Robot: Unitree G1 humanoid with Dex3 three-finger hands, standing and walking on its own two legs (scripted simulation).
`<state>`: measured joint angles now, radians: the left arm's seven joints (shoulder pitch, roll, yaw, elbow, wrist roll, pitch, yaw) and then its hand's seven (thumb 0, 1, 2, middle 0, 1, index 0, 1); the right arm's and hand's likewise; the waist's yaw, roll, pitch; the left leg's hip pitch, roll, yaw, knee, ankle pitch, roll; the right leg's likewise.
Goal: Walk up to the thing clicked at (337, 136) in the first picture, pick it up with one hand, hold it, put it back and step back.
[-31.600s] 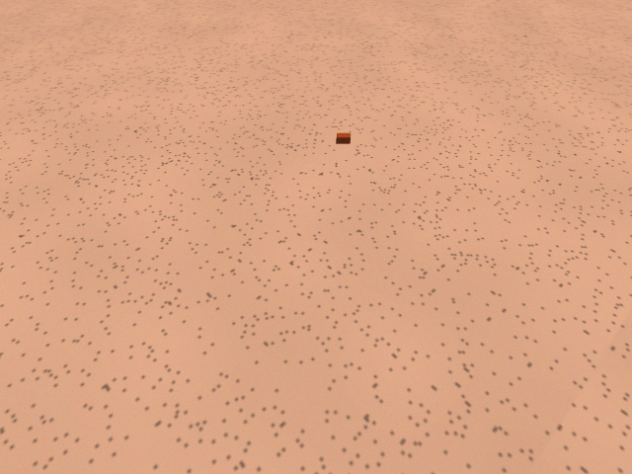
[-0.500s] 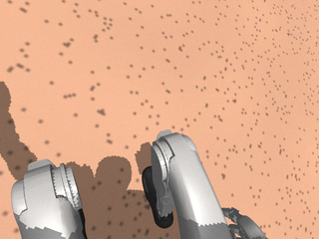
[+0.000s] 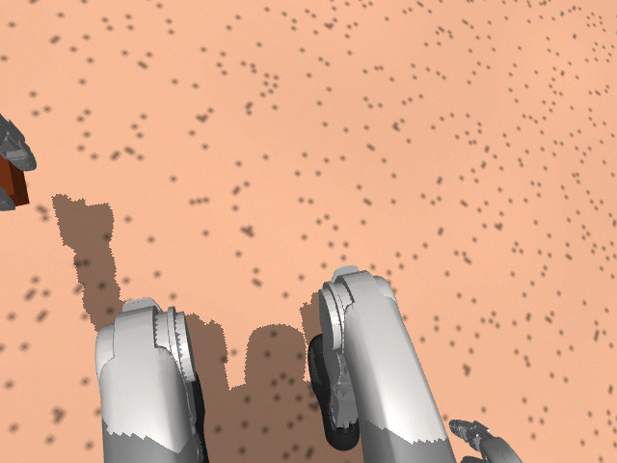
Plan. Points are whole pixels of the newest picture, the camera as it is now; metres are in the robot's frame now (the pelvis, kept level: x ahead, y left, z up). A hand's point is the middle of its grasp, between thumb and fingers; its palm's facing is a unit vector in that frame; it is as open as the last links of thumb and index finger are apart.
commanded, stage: lift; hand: left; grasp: from above
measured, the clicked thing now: out of the picture +0.49 +0.35 -0.17
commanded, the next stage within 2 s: hold in 1.28 s
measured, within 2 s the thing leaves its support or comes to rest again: neither
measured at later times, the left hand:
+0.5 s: hand out of the picture +0.39 +0.31 +0.09, palm faces -0.38 -0.12 -0.92, open 6.3 cm
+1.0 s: hand out of the picture +0.33 +0.28 +0.25, palm faces -0.44 -0.13 -0.89, open 6.5 cm
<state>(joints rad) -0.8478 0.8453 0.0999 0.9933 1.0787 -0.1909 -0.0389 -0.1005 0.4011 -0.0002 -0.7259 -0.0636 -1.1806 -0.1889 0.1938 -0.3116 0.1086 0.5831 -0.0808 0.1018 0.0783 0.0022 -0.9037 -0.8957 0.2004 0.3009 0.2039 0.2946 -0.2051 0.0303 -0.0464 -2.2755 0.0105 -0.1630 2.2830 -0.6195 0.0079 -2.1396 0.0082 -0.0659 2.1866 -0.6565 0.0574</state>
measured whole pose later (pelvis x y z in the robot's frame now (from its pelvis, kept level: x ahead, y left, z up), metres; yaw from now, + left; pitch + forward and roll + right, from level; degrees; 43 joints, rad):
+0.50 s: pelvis +0.00 -0.01 +0.15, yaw +5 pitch +28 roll -6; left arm -0.51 0.63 0.00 0.66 0.97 -0.08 -0.02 -0.10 0.40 0.00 -0.69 -0.12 -1.15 -0.25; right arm 0.14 -0.25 0.02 0.62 0.01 0.09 -0.01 0.00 -0.89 -0.89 0.20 0.30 0.20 0.29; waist -0.10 0.06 -0.16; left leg -1.74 0.04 -0.09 1.82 -0.58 0.00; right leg -1.66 0.00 -0.03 1.76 -0.60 0.05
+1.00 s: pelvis +0.03 -0.01 +0.31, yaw +7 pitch +15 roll -3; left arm -0.32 0.47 -0.12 0.76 1.00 -0.05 0.06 -0.09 0.36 0.04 -0.69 -0.19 -1.12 -0.32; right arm 0.23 -0.25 -0.02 0.71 0.04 -0.03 -0.07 0.01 -0.90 -0.90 0.20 0.30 0.20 0.29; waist -0.07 0.05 -0.14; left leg -1.00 0.05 -0.03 1.18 -0.44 -0.01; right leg -0.95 -0.01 -0.01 1.13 -0.45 0.04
